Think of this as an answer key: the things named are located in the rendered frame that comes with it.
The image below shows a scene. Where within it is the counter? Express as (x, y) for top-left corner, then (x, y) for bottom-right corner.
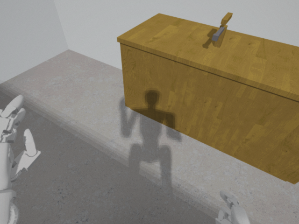
(117, 12), (299, 184)

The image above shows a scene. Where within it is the tap lever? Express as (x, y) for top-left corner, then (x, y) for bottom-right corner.
(212, 27), (225, 41)

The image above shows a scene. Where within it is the robot left hand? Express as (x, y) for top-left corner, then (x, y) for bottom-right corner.
(0, 95), (41, 191)

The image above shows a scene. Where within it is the left robot forearm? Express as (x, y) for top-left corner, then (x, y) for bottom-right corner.
(0, 189), (20, 224)

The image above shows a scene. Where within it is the robot right hand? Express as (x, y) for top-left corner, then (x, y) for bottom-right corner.
(215, 190), (250, 224)

